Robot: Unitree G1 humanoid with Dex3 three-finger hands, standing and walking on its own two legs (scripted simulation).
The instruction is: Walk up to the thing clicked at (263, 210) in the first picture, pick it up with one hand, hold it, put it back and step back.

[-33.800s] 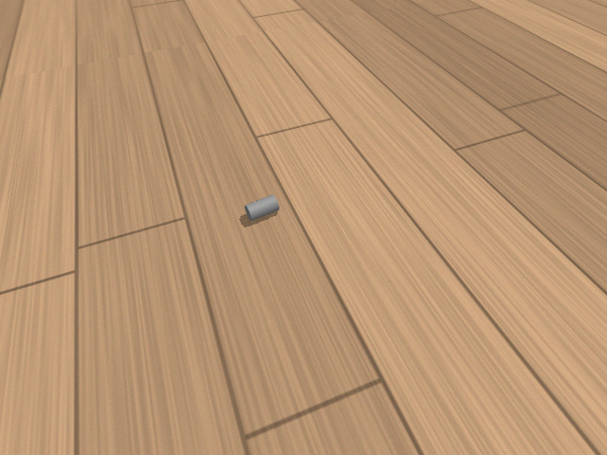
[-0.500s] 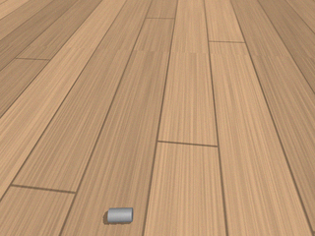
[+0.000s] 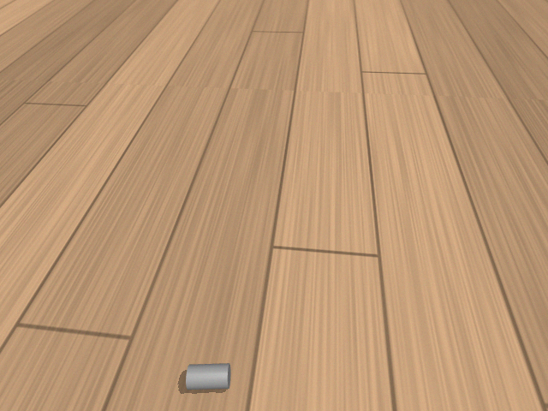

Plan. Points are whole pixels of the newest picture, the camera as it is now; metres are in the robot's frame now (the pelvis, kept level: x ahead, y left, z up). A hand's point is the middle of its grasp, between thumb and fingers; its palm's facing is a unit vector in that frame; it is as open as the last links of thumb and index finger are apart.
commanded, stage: stand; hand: left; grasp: from above
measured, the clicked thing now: (209, 376) +0.38 +0.26 -0.74
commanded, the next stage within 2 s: step back in 0.52 s
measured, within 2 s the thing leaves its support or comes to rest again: neither
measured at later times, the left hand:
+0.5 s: hand out of the picture +0.08 +0.25 -0.16, palm faces -0.01 -0.94 -0.34, open 7.4 cm
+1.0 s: hand out of the picture +0.08 +0.31 -0.18, palm faces -0.04 -0.93 -0.37, open 7.4 cm
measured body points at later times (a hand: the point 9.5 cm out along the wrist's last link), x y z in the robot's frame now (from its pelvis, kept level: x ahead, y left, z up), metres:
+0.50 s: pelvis +0.00 +0.00 +0.00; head +0.01 -0.01 +0.45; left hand +0.08 +0.29 -0.13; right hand +0.07 -0.30 -0.14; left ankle +0.01 +0.15 -0.75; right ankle -0.01 -0.14 -0.75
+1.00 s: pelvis -0.07 +0.05 -0.02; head +0.01 +0.07 +0.42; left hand +0.08 +0.36 -0.15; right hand -0.01 -0.27 -0.13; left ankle -0.04 +0.14 -0.75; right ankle -0.10 -0.10 -0.66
